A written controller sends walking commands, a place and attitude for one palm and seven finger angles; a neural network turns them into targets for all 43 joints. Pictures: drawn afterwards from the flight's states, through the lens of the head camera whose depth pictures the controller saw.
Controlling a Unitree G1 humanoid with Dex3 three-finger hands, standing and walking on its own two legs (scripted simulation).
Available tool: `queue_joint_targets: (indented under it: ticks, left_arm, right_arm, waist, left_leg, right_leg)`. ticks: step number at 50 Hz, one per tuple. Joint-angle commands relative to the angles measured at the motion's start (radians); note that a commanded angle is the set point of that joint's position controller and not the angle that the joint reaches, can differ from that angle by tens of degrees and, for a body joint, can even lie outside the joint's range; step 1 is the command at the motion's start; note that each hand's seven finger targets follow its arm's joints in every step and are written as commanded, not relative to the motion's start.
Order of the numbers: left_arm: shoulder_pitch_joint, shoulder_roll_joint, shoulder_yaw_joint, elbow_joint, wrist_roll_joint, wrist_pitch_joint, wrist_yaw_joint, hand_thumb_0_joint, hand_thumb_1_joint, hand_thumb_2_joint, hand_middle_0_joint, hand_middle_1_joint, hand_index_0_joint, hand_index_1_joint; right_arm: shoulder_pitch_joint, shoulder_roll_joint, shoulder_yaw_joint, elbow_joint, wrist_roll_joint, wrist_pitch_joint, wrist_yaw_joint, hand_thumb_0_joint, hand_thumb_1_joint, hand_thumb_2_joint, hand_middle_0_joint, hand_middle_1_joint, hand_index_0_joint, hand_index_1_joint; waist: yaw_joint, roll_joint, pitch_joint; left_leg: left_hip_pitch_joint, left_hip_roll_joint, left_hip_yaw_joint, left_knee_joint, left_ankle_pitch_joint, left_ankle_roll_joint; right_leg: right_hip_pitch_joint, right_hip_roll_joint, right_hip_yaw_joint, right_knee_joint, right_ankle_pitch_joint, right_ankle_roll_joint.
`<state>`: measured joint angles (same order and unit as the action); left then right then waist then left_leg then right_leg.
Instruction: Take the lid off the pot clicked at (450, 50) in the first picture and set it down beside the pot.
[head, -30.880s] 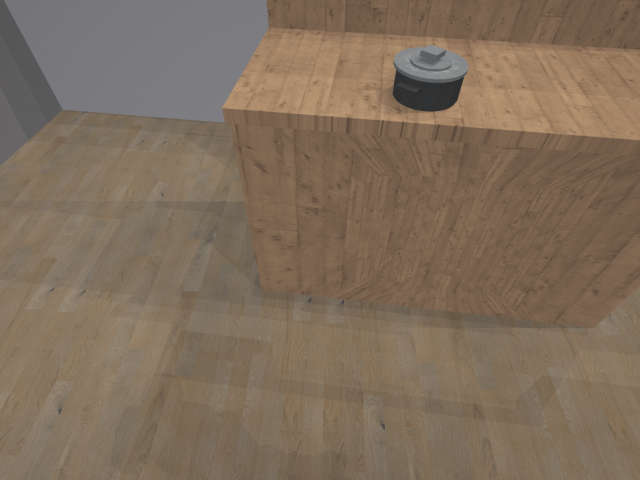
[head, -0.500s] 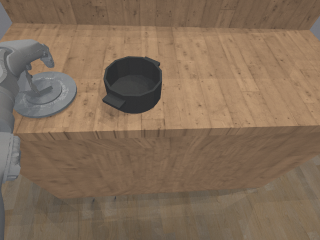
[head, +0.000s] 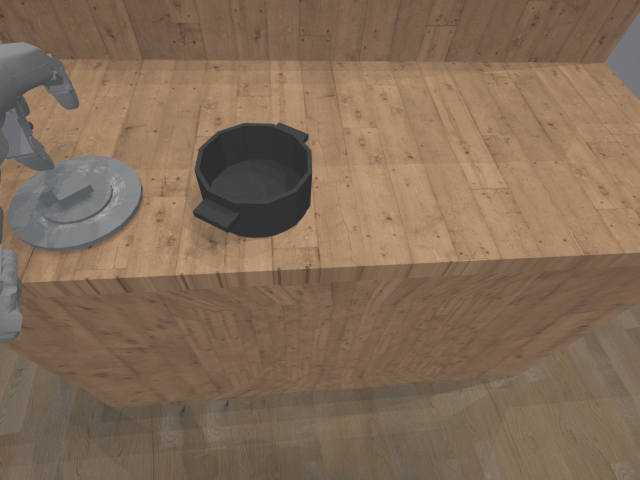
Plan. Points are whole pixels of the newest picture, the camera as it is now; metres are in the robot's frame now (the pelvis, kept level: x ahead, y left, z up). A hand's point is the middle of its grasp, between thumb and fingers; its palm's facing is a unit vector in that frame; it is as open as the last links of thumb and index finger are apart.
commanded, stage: raise the empty hand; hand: left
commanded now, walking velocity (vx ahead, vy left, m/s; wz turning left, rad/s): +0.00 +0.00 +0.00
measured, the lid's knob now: (70, 187) +0.50 +0.31 +0.06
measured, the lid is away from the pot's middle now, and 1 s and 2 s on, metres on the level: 0.25 0.25 0.25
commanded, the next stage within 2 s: draw the hand back to the body in 0.52 s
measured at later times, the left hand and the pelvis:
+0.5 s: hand out of the picture +0.48 +0.30 +0.23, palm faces -0.27 -0.11 -0.96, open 11.0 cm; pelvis +0.00 +0.00 +0.00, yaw +1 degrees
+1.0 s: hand out of the picture +0.44 +0.29 +0.22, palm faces -0.24 -0.08 -0.97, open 11.0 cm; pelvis -0.01 +0.00 +0.01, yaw +1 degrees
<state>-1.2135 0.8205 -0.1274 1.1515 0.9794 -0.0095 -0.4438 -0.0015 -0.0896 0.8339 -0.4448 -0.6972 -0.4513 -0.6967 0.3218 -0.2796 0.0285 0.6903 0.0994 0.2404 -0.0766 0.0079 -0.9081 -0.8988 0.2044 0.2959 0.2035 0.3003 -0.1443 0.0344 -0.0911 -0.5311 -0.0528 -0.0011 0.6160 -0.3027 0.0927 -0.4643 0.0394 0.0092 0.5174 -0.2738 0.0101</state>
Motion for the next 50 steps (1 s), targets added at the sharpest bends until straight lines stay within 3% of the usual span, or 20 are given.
queue_joint_targets:
  ticks: [1, 5, 8, 12, 15, 19, 21, 23, 25, 28, 30, 32, 35, 37, 41, 42, 43, 44, 45, 50]
  left_arm:
    - [-0.485, 0.259, 0.064, -0.205, -0.003, -0.005, 0.022, 0.0, -0.101, 0.831, -0.435, -0.695, -0.435, -0.695]
    - [-0.533, 0.278, 0.063, -0.207, 0.004, 0.0, 0.013, 0.0, -0.101, 0.831, -0.435, -0.695, -0.435, -0.695]
    - [-0.601, 0.25, 0.044, -0.279, 0.001, 0.0, 0.004, 0.0, -0.101, 0.831, -0.435, -0.695, -0.435, -0.695]
    - [-0.549, 0.27, 0.062, -0.212, -0.002, 0.011, -0.006, 0.0, -0.101, 0.831, -0.435, -0.695, -0.435, -0.695]
    - [-0.569, 0.168, -0.027, -0.148, -0.007, 0.047, -0.017, 0.0, -0.101, 0.831, -0.435, -0.695, -0.435, -0.695]
    - [-0.719, 0.248, 0.025, -0.321, 0.015, 0.033, -0.011, 0.0, -0.101, 0.831, -0.435, -0.695, -0.435, -0.695]
    - [-0.667, 0.226, 0.018, -0.266, 0.005, 0.032, -0.017, 0.0, -0.101, 0.831, -0.435, -0.695, -0.435, -0.695]
    - [-0.56, 0.171, -0.017, -0.081, 0.0, 0.055, -0.026, 0.0, -0.101, 0.831, -0.435, -0.695, -0.435, -0.695]
    - [-0.539, 0.141, -0.059, -0.035, -0.008, 0.08, -0.027, 0.0, -0.101, 0.831, -0.435, -0.695, -0.435, -0.695]
    - [-0.673, 0.14, -0.06, -0.165, 0.02, 0.081, -0.016, 0.0, -0.101, 0.831, -0.435, -0.695, -0.435, -0.695]
    - [-0.756, 0.229, 0.005, -0.277, 0.037, 0.059, -0.007, 0.0, -0.101, 0.831, -0.435, -0.695, -0.435, -0.695]
    - [-0.711, 0.273, 0.053, -0.283, 0.034, 0.042, -0.004, 0.0, -0.101, 0.831, -0.435, -0.695, -0.435, -0.695]
    - [-0.547, 0.219, 0.03, -0.187, 0.014, 0.048, -0.015, 0.0, -0.101, 0.831, -0.435, -0.695, -0.435, -0.695]
    - [-0.448, 0.237, 0.055, -0.213, 0.002, 0.044, -0.016, 0.0, -0.101, 0.831, -0.435, -0.695, -0.435, -0.695]
    - [-0.429, 0.224, 0.052, -0.409, -0.02, 0.047, -0.016, 0.0, -0.101, 0.831, -0.435, -0.695, -0.435, -0.695]
    - [-0.459, 0.294, 0.109, -0.495, -0.015, 0.05, -0.012, 0.0, -0.101, 0.831, -0.435, -0.695, -0.435, -0.695]
    - [-0.427, 0.279, 0.11, -0.477, -0.02, 0.053, -0.015, 0.0, -0.101, 0.831, -0.435, -0.695, -0.435, -0.695]
    - [-0.404, 0.354, 0.18, -0.521, -0.03, 0.051, -0.015, 0.0, -0.101, 0.831, -0.435, -0.695, -0.435, -0.695]
    - [-0.359, 0.361, 0.191, -0.513, -0.039, 0.053, -0.019, 0.0, -0.101, 0.831, -0.435, -0.695, -0.435, -0.695]
    - [-0.252, 0.233, 0.1, -0.52, -0.071, 0.09, -0.033, 0.0, -0.101, 0.831, -0.435, -0.695, -0.435, -0.695]
  right_arm:
    - [0.042, -0.181, -0.054, -0.078, 0.0, -0.012, -0.008, 0.0, -0.9, -0.9, 0.2, 0.3, 0.2, 0.3]
    - [0.038, -0.176, -0.054, -0.076, -0.002, -0.009, -0.006, 0.0, -0.9, -0.9, 0.2, 0.3, 0.2, 0.3]
    - [0.027, -0.172, -0.059, -0.08, -0.004, -0.012, 0.002, 0.0, -0.9, -0.9, 0.2, 0.3, 0.2, 0.3]
    - [0.026, -0.174, -0.053, -0.074, -0.005, -0.011, 0.005, 0.0, -0.9, -0.9, 0.2, 0.3, 0.2, 0.3]
    - [0.022, -0.175, -0.05, -0.063, 0.003, -0.012, 0.008, 0.0, -0.9, -0.9, 0.2, 0.3, 0.2, 0.3]
    - [0.015, -0.172, -0.056, -0.078, -0.007, -0.024, 0.009, 0.0, -0.9, -0.9, 0.2, 0.3, 0.2, 0.3]
    - [0.022, -0.172, -0.055, -0.073, -0.005, -0.031, 0.007, 0.0, -0.9, -0.9, 0.2, 0.3, 0.2, 0.3]
    - [0.027, -0.17, -0.045, -0.053, 0.0, -0.03, 0.004, 0.0, -0.9, -0.9, 0.2, 0.3, 0.2, 0.3]
    - [0.016, -0.179, -0.034, -0.051, 0.01, -0.024, 0.005, 0.0, -0.9, -0.9, 0.2, 0.3, 0.2, 0.3]
    - [0.014, -0.181, -0.045, -0.056, 0.002, -0.027, 0.015, 0.0, -0.9, -0.9, 0.2, 0.3, 0.2, 0.3]
    - [0.019, -0.179, -0.052, -0.065, -0.008, -0.037, 0.011, 0.0, -0.9, -0.9, 0.2, 0.3, 0.2, 0.3]
    - [0.024, -0.17, -0.054, -0.074, -0.014, -0.043, 0.007, 0.0, -0.9, -0.9, 0.2, 0.3, 0.2, 0.3]
    - [0.012, -0.165, -0.05, -0.086, -0.009, -0.033, 0.01, 0.0, -0.9, -0.9, 0.2, 0.3, 0.2, 0.3]
    - [-0.007, -0.165, -0.045, -0.107, -0.005, -0.028, 0.02, 0.0, -0.9, -0.9, 0.2, 0.3, 0.2, 0.3]
    - [-0.053, -0.168, -0.049, -0.152, -0.002, -0.018, 0.033, 0.0, -0.9, -0.9, 0.2, 0.3, 0.2, 0.3]
    - [-0.057, -0.163, -0.052, -0.16, -0.006, -0.019, 0.035, 0.0, -0.9, -0.9, 0.2, 0.3, 0.2, 0.3]
    - [-0.063, -0.158, -0.052, -0.165, -0.007, -0.022, 0.032, 0.0, -0.9, -0.9, 0.2, 0.3, 0.2, 0.3]
    - [-0.062, -0.163, -0.052, -0.171, -0.008, -0.023, 0.031, 0.0, -0.9, -0.9, 0.2, 0.3, 0.2, 0.3]
    - [-0.08, -0.162, -0.047, -0.181, -0.007, -0.023, 0.029, 0.0, -0.9, -0.9, 0.2, 0.3, 0.2, 0.3]
    - [-0.126, -0.155, -0.041, -0.187, 0.004, -0.013, 0.036, 0.0, -0.9, -0.9, 0.2, 0.3, 0.2, 0.3]
  waist:
    - [0.009, 0.102, -0.393]
    - [0.003, 0.092, -0.404]
    - [0.003, 0.168, -0.434]
    - [0.007, 0.117, -0.405]
    - [-0.007, 0.074, -0.321]
    - [0.002, 0.155, -0.491]
    - [-0.001, 0.14, -0.451]
    - [-0.007, 0.033, -0.315]
    - [-0.008, -0.004, -0.24]
    - [0.0, 0.107, -0.338]
    - [0.003, 0.139, -0.461]
    - [0.009, 0.117, -0.498]
    - [0.018, 0.051, -0.405]
    - [0.047, 0.054, -0.385]
    - [0.054, 0.118, -0.384]
    - [0.062, 0.13, -0.447]
    - [0.057, 0.124, -0.433]
    - [0.07, 0.093, -0.458]
    - [0.075, 0.087, -0.444]
    - [0.071, 0.041, -0.297]
  left_leg:
    - [0.392, 0.026, -0.049, -0.011, 0.576, -0.032]
    - [0.389, 0.027, -0.054, -0.018, 0.55, -0.026]
    - [0.475, 0.036, -0.075, -0.014, 0.63, -0.044]
    - [0.432, 0.033, -0.067, -0.017, 0.607, -0.044]
    - [0.391, 0.032, -0.068, -0.045, 0.483, -0.037]
    - [0.513, 0.035, -0.09, -0.036, 0.611, -0.051]
    - [0.51, 0.033, -0.088, -0.03, 0.64, -0.056]
    - [0.396, 0.031, -0.075, -0.05, 0.508, -0.042]
    - [0.313, 0.03, -0.059, -0.086, 0.366, -0.033]
    - [0.421, 0.034, -0.089, -0.075, 0.452, -0.048]
    - [0.488, 0.034, -0.095, -0.067, 0.511, -0.051]
    - [0.502, 0.03, -0.094, -0.052, 0.569, -0.049]
    - [0.417, 0.023, -0.07, -0.066, 0.521, -0.04]
    - [0.399, 0.027, -0.063, -0.063, 0.574, -0.042]
    - [0.44, 0.031, -0.069, -0.068, 0.611, -0.044]
    - [0.476, 0.035, -0.084, -0.07, 0.64, -0.044]
    - [0.483, 0.03, -0.084, -0.063, 0.654, -0.037]
    - [0.479, 0.032, -0.086, -0.073, 0.644, -0.034]
    - [0.456, 0.028, -0.079, -0.078, 0.62, -0.026]
    - [0.407, 0.032, -0.074, -0.113, 0.488, -0.024]
  right_leg:
    - [0.037, 0.041, -0.041, -0.03, 0.297, -0.05]
    - [0.05, 0.039, -0.037, -0.037, 0.288, -0.044]
    - [0.001, 0.04, -0.043, -0.041, 0.266, -0.048]
    - [0.02, 0.04, -0.044, -0.042, 0.265, -0.044]
    - [-0.015, 0.039, -0.055, -0.06, 0.204, -0.045]
    - [0.018, 0.036, -0.043, -0.056, 0.24, -0.049]
    - [0.003, 0.038, -0.053, -0.06, 0.245, -0.051]
    - [-0.009, 0.039, -0.061, -0.062, 0.205, -0.045]
    - [0.007, 0.033, -0.062, -0.069, 0.174, -0.045]
    - [-0.025, 0.034, -0.058, -0.068, 0.165, -0.055]
    - [0.016, 0.033, -0.046, -0.068, 0.192, -0.053]
    - [0.049, 0.035, -0.042, -0.062, 0.228, -0.051]
    - [0.069, 0.031, -0.05, -0.059, 0.231, -0.048]
    - [0.099, 0.026, -0.048, -0.047, 0.265, -0.049]
    - [0.104, 0.02, -0.046, -0.06, 0.263, -0.058]
    - [0.127, 0.021, -0.036, -0.057, 0.268, -0.054]
    - [0.122, 0.023, -0.037, -0.06, 0.272, -0.055]
    - [0.164, 0.021, -0.034, -0.062, 0.283, -0.052]
    - [0.185, 0.017, -0.031, -0.064, 0.288, -0.052]
    - [0.139, 0.013, -0.047, -0.084, 0.21, -0.054]
